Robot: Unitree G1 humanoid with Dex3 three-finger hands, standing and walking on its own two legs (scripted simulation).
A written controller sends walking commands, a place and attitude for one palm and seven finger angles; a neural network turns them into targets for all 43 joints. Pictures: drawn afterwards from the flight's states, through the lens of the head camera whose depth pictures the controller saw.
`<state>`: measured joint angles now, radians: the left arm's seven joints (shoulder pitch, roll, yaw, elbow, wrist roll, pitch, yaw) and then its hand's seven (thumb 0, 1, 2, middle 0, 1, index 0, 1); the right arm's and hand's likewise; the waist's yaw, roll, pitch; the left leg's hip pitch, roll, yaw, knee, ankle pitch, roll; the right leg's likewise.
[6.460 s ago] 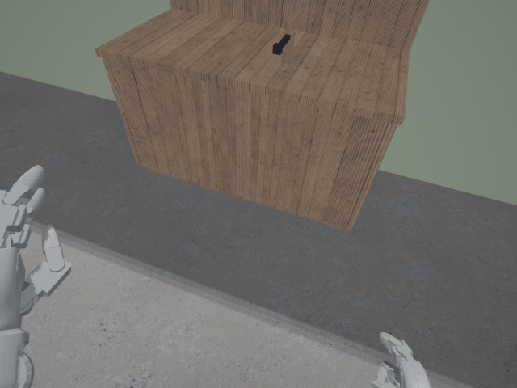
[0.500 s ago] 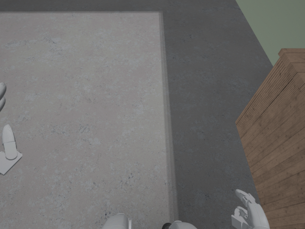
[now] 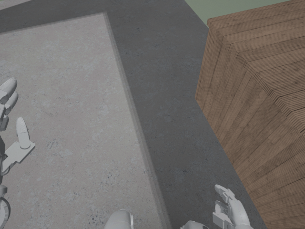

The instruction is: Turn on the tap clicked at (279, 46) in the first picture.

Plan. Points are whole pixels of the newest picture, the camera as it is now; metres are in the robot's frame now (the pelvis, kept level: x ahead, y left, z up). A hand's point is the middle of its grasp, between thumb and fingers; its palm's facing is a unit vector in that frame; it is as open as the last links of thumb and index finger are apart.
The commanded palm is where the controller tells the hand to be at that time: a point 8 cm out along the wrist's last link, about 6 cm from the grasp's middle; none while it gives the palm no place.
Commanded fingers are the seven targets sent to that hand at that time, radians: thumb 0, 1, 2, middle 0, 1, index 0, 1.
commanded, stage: turn to face it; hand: left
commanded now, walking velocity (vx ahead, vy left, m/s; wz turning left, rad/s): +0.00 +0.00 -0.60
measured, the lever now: out of the picture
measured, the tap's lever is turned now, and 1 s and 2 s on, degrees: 0 0 0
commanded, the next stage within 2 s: none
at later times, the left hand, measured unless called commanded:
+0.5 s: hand (67, 148) +0.23 +0.15 +0.19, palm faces +0.17 -0.90 -0.41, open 7.4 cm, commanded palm +0.19 +0.20 +0.20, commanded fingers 0.00 0.90 0.90 -0.20 -0.30 -0.20 -0.30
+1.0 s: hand (141, 166) +0.20 +0.03 +0.19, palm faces -0.14 -0.87 -0.47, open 7.4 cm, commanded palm +0.18 +0.09 +0.20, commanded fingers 0.00 0.90 0.90 -0.20 -0.30 -0.20 -0.30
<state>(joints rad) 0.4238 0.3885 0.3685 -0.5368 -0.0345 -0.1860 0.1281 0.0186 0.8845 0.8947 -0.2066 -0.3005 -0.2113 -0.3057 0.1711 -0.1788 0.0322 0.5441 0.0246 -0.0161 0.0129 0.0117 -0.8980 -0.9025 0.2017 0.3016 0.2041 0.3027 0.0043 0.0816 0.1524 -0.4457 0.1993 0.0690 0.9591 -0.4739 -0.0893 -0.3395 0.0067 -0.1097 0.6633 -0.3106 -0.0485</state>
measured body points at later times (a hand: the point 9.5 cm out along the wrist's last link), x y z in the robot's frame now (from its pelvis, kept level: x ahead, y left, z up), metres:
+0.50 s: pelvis -0.05 -0.02 +0.01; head -0.02 -0.02 +0.46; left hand +0.21 +0.20 +0.21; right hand +0.08 -0.28 -0.06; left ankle -0.01 +0.12 -0.72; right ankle -0.05 -0.11 -0.67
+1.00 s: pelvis -0.11 -0.05 +0.01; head -0.08 -0.06 +0.46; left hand +0.20 +0.08 +0.21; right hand -0.13 -0.36 -0.07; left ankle -0.02 +0.06 -0.72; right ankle -0.09 -0.15 -0.72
